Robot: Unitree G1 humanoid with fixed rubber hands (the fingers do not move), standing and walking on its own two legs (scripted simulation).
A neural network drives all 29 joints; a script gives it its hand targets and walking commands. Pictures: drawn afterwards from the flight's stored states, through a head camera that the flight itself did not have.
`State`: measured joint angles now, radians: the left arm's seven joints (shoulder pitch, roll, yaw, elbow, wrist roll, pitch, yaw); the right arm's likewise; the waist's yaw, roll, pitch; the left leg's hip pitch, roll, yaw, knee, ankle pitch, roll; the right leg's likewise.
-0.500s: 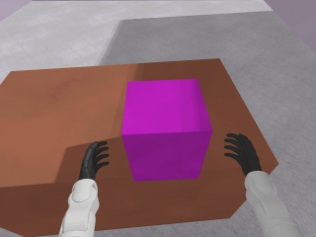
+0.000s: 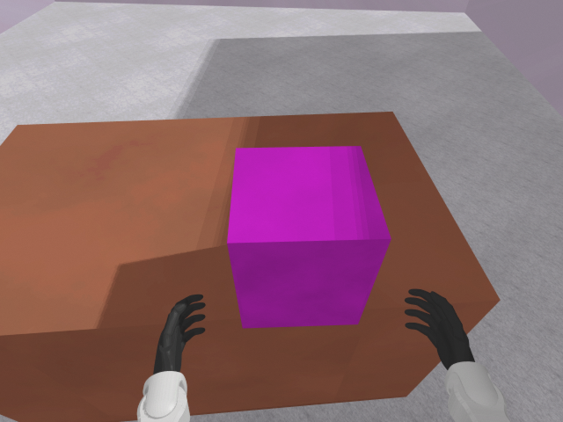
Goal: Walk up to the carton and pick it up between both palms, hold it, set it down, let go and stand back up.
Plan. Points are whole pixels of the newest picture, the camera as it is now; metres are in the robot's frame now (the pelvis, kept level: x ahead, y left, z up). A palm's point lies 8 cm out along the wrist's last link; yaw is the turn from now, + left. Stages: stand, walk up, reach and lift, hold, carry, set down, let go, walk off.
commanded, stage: set down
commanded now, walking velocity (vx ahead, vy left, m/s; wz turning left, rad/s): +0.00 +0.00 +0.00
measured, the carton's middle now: (299, 240) +0.41 +0.00 +0.01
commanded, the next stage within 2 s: let go in 1.10 s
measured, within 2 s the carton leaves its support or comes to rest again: neither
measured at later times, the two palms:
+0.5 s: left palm (154, 377) +0.20 +0.22 -0.05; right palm (450, 372) +0.21 -0.21 -0.04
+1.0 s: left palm (142, 404) +0.17 +0.23 -0.07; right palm (454, 400) +0.18 -0.22 -0.07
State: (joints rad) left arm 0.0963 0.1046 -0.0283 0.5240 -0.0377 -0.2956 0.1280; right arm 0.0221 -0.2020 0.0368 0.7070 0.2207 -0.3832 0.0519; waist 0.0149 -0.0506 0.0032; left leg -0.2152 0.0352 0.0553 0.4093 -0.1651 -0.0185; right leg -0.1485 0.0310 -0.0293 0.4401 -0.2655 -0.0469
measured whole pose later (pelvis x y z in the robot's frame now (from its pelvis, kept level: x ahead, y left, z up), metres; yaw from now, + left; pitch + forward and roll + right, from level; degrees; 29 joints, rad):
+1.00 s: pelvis +0.02 +0.00 +0.00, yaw +0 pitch -5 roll +0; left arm 0.23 0.20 0.03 0.49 0.01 0.06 -0.01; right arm 0.20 -0.18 0.02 0.68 0.03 -0.21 0.00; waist 0.01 -0.03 0.07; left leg -0.09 0.03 0.06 0.35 -0.18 -0.02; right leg -0.01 0.03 -0.02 0.35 -0.26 -0.04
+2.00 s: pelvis +0.00 +0.01 -0.01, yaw -2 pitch -1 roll -1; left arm 0.27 0.20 0.03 0.71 0.03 -0.01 -0.01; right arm 0.28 -0.20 -0.05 0.78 -0.03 0.02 0.02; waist -0.01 0.00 0.04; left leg -0.30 0.06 0.08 0.55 -0.24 0.00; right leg -0.22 0.05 -0.01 0.53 -0.30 -0.04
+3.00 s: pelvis +0.00 +0.03 +0.00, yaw -3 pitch -2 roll +0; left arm 0.33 0.12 0.03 1.05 0.02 -0.02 0.04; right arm 0.32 -0.13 -0.05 1.07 -0.02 0.00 -0.03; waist -0.01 0.00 0.01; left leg -0.21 0.03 0.12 0.44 -0.20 0.03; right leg -0.15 0.02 0.04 0.44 -0.26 0.00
